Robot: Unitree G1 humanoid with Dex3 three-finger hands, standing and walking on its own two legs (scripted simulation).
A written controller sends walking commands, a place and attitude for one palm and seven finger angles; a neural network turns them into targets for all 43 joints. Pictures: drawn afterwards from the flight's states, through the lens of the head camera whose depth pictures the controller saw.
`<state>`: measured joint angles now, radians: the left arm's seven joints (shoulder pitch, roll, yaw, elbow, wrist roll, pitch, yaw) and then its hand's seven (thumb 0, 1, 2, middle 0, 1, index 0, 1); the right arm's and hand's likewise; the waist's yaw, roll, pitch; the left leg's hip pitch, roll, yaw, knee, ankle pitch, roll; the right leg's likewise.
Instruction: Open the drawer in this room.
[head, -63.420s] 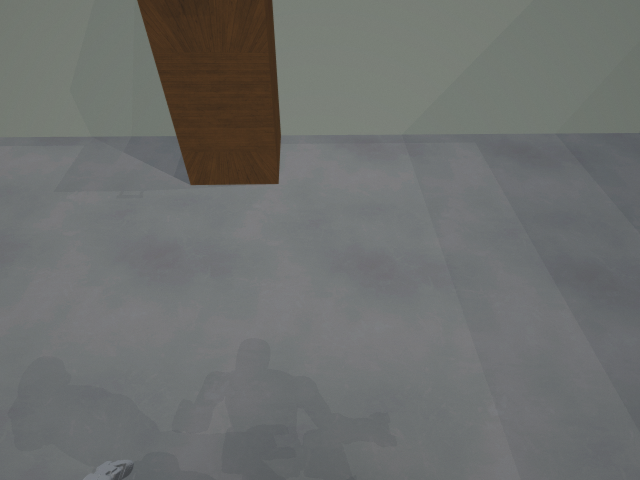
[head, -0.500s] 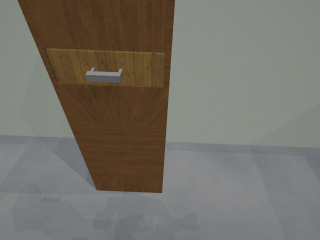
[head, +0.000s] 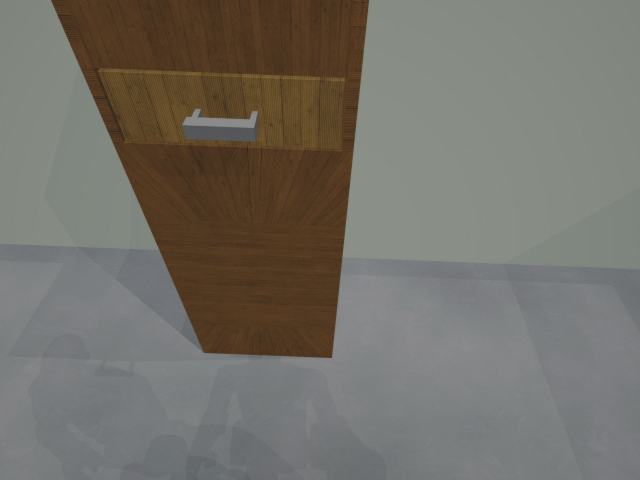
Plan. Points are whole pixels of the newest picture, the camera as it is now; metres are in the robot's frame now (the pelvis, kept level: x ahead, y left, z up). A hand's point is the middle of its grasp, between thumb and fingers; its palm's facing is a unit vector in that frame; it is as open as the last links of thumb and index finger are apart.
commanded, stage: come to a stop and stand still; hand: left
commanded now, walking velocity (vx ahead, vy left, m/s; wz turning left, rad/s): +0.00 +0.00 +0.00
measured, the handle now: (223, 122) +0.61 +0.19 +0.14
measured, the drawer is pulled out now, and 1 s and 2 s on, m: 0.00 0.00 0.00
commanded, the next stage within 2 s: look again from close up in 0.02 s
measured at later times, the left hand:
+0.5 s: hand out of the picture +0.02 +0.17 -0.18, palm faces +0.00 -0.98 -0.18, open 7.4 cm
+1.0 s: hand out of the picture +0.02 +0.17 -0.18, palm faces +0.01 -0.98 -0.17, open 7.4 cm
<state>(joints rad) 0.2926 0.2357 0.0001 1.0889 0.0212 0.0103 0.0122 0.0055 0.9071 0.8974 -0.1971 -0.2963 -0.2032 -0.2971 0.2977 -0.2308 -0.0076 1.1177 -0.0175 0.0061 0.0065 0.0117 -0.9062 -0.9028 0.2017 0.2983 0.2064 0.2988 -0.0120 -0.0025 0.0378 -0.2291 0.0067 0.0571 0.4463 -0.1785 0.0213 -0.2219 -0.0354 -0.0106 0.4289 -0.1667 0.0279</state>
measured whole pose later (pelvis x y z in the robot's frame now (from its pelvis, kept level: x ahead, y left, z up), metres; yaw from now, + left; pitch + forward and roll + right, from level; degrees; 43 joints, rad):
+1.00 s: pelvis +0.05 +0.00 +0.00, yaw -2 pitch -2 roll +0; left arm 0.39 0.14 0.02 1.10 0.03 0.00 0.01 0.00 0.91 0.90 -0.20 -0.30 -0.20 -0.30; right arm 0.34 -0.16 -0.03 1.13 -0.02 0.01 0.00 0.01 -0.91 -0.90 0.20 0.30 0.20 0.30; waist 0.00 0.00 -0.01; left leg -0.19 0.02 0.09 0.51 -0.29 0.02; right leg -0.21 -0.03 0.02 0.52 -0.29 0.01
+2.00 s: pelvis +0.08 +0.02 +0.00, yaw -3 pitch -2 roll +1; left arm 0.24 0.19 0.04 1.04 0.03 0.04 0.02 0.00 0.92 0.90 -0.20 -0.30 -0.20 -0.30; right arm 0.29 -0.12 -0.02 1.09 -0.02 0.02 -0.02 0.01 -0.91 -0.90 0.20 0.30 0.20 0.30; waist 0.02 -0.05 0.01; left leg -0.18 -0.01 0.07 0.48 -0.27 0.03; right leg -0.25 -0.07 -0.05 0.52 -0.22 0.01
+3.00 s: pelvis +0.08 -0.01 +0.00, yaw -4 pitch -1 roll +1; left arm 0.41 0.19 -0.05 0.63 0.12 0.04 0.09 0.02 0.93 0.89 -0.20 -0.30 -0.21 -0.30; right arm 0.36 -0.17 0.03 1.00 0.02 -0.11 -0.06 0.01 -0.91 -0.90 0.20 0.30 0.20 0.30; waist 0.03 0.02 0.05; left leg -0.19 0.04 0.08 0.48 -0.27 -0.02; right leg -0.27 -0.02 -0.04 0.53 -0.24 -0.02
